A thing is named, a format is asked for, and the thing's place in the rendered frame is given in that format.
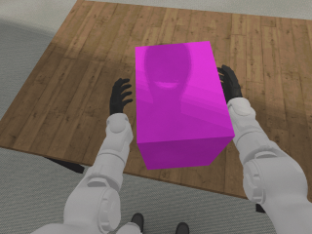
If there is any left robot forearm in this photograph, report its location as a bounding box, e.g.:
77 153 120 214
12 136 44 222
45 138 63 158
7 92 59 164
63 113 134 218

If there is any left robot upper arm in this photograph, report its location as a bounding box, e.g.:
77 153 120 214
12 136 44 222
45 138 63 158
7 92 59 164
30 186 121 234

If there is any table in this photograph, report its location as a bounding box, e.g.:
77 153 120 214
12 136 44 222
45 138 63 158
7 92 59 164
0 0 312 214

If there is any right robot forearm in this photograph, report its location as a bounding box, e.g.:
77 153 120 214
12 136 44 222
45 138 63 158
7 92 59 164
227 97 308 196

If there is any right robot hand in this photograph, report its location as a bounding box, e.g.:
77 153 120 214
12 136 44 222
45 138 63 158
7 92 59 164
216 64 243 104

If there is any robot left thigh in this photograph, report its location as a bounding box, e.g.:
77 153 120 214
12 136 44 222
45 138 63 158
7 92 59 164
116 224 142 234

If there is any robot left shin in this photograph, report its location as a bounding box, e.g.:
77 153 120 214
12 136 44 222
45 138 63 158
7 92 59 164
126 222 140 230

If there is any right robot upper arm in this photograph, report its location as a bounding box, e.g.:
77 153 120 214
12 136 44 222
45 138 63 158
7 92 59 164
243 156 312 234

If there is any left robot hand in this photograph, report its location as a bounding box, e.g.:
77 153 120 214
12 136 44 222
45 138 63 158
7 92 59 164
109 78 133 116

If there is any carton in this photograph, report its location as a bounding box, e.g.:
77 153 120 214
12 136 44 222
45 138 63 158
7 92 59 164
135 41 235 170

